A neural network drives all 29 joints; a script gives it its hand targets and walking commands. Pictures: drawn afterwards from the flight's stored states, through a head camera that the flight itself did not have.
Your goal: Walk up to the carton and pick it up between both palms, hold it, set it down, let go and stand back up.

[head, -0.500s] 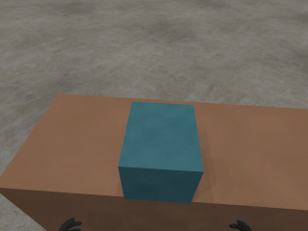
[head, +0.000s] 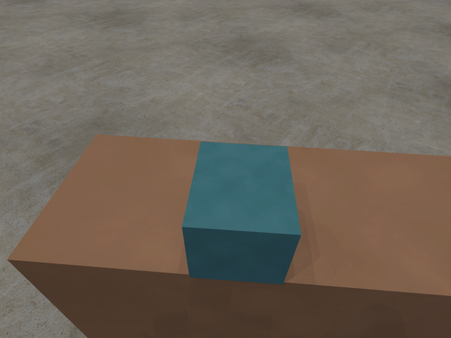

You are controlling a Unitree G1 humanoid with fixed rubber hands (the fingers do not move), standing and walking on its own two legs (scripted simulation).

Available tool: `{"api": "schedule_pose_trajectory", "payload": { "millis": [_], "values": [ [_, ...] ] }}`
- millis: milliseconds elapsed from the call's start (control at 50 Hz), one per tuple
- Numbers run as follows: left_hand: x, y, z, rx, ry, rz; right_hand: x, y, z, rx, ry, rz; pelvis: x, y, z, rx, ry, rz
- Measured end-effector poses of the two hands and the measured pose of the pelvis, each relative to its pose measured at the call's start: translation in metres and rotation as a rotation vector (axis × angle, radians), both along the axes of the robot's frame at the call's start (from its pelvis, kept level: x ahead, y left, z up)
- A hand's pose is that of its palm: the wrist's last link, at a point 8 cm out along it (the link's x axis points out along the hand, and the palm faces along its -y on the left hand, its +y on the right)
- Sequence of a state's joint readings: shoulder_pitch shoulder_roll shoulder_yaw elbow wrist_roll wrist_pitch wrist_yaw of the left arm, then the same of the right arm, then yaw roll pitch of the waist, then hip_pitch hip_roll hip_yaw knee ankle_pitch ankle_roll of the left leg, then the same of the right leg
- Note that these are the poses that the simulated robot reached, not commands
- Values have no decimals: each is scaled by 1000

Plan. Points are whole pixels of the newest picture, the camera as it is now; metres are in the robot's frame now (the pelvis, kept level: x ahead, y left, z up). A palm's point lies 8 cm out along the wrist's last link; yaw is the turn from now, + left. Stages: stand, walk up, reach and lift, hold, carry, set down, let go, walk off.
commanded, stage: stand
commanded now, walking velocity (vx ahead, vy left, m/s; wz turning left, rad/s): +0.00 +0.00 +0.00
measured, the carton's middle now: (239, 209) +0.44 -0.03 -0.03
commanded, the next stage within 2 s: none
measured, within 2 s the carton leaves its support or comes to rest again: neither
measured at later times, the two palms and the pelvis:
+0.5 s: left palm out of the picture +0.05 +0.26 -0.11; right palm out of the picture +0.06 -0.26 -0.11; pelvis +0.00 +0.00 +0.00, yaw +0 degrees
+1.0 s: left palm out of the picture +0.08 +0.25 -0.11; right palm out of the picture +0.07 -0.26 -0.11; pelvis +0.02 +0.00 +0.00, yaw +0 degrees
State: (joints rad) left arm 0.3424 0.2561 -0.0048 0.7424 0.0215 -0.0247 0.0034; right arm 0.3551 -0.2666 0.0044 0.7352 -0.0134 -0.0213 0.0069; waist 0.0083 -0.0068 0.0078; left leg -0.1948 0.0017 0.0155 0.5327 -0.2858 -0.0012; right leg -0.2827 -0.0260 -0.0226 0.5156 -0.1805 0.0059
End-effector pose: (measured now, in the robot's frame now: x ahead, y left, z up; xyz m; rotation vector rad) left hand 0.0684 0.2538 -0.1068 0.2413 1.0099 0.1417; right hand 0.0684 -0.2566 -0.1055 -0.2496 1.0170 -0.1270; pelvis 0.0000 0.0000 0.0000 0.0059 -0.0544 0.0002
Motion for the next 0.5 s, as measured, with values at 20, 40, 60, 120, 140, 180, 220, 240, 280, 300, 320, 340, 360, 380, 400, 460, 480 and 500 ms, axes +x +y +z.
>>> {"api": "schedule_pose_trajectory", "payload": {
  "millis": [20,40,60,120,140,180,220,240,280,300,320,340,360,380,400,460,480,500],
  "values": [
    [-3,0,-1,0,6,1,-2,0,0,0,3,-1,-1,0,0,1,0,0],
    [-5,1,-1,0,12,3,-4,0,-1,-1,6,-2,-1,0,0,2,1,0],
    [-8,1,-2,0,18,5,-5,0,-1,-2,10,-2,-2,0,0,2,2,0],
    [-14,2,-4,2,33,8,-9,-1,-2,-5,21,-4,-3,1,-1,3,3,-1],
    [-16,3,-5,2,38,10,-11,-1,-2,-6,24,-5,-4,1,-1,4,4,-1],
    [-18,3,-5,3,48,12,-12,-2,-3,-7,28,-6,-4,1,-1,4,5,-1],
    [-20,3,-6,4,55,14,-13,-2,-3,-9,33,-8,-4,1,-1,4,6,-2],
    [-21,4,-6,4,59,15,-14,-2,-3,-9,34,-9,-4,1,-2,4,6,-2],
    [-22,4,-7,5,63,17,-14,-2,-4,-9,36,-10,-4,1,-2,4,7,-2],
    [-22,4,-7,5,65,17,-14,-2,-4,-9,37,-10,-3,1,-2,4,8,-3],
    [-22,4,-7,5,67,17,-13,-2,-4,-9,38,-11,-3,1,-2,4,8,-3],
    [-22,3,-7,5,68,18,-13,-2,-4,-8,38,-12,-3,1,-2,4,9,-3],
    [-21,3,-7,5,69,18,-13,-2,-4,-8,39,-13,-2,1,-2,4,9,-4],
    [-21,3,-7,5,70,18,-13,-2,-5,-7,39,-14,-1,1,-2,4,10,-4],
    [-20,3,-7,5,70,18,-12,-2,-5,-7,40,-15,-1,1,-2,4,10,-4],
    [-16,2,-7,4,69,18,-11,-1,-5,-4,42,-17,1,0,-2,3,11,-5],
    [-15,2,-7,4,68,17,-11,-1,-5,-4,42,-18,2,0,-1,3,11,-6],
    [-14,1,-7,4,67,17,-10,-1,-6,-3,43,-19,2,0,-1,3,11,-6]
  ]
}}
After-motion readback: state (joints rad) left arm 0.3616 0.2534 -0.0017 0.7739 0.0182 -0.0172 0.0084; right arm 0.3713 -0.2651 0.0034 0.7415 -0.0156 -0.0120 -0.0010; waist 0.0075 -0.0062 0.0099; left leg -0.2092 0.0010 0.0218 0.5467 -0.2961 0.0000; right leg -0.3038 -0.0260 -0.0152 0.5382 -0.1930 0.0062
